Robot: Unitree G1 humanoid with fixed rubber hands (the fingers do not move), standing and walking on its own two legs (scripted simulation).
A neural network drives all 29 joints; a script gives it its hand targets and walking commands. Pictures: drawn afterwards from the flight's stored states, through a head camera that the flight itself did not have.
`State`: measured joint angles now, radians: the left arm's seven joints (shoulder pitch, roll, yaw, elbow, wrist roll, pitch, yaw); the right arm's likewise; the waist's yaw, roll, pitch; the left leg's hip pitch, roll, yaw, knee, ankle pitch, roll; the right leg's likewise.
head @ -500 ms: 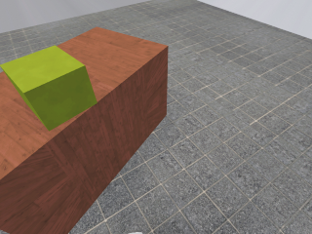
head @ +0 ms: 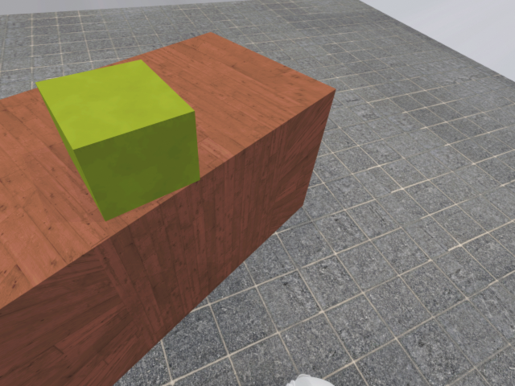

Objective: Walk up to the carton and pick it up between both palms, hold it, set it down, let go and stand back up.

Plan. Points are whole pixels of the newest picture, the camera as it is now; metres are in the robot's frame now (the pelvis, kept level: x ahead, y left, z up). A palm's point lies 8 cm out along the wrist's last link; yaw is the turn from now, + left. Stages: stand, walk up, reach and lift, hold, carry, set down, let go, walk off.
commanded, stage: walk up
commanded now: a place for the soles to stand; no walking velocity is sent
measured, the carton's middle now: (124, 135) +0.63 +0.33 +0.01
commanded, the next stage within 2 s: none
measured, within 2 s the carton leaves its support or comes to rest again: neither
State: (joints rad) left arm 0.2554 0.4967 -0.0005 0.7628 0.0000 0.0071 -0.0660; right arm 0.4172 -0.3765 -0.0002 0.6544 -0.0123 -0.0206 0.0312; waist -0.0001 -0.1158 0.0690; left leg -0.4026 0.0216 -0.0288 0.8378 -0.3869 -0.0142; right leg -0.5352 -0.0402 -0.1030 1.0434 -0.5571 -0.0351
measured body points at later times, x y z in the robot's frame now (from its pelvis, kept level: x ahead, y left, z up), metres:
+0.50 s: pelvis +0.15 -0.04 +0.01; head +0.16 -0.01 +0.45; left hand +0.20 +0.27 -0.11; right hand +0.28 -0.33 -0.08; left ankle +0.21 +0.12 -0.69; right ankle +0.13 -0.11 -0.70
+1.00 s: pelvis +0.28 -0.12 -0.03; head +0.29 -0.11 +0.42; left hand +0.30 +0.19 -0.13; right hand +0.44 -0.42 -0.11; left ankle +0.24 +0.06 -0.64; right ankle +0.36 -0.17 -0.70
